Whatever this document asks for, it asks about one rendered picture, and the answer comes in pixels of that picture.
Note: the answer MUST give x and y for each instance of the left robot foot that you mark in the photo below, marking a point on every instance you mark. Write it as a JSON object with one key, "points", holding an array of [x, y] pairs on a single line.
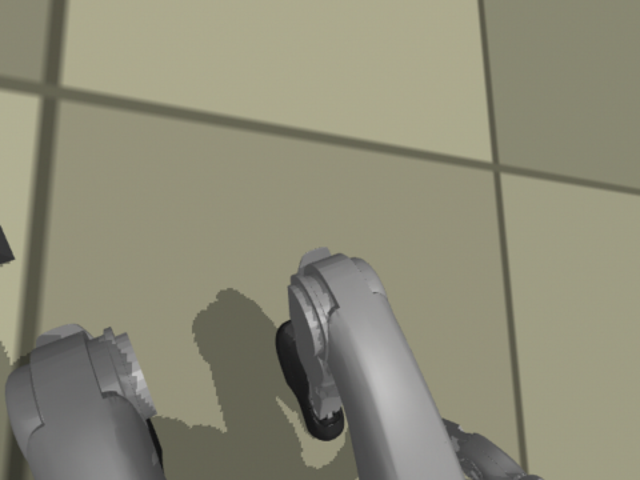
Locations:
{"points": [[155, 441]]}

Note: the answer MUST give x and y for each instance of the right robot hand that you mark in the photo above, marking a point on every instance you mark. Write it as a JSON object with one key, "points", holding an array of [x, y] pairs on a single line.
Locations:
{"points": [[479, 458]]}

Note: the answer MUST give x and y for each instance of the right robot foot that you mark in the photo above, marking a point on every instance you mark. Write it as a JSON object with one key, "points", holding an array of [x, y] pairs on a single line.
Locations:
{"points": [[296, 379]]}

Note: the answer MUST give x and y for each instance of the small box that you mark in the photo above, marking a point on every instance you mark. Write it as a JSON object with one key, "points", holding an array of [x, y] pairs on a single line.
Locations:
{"points": [[6, 254]]}

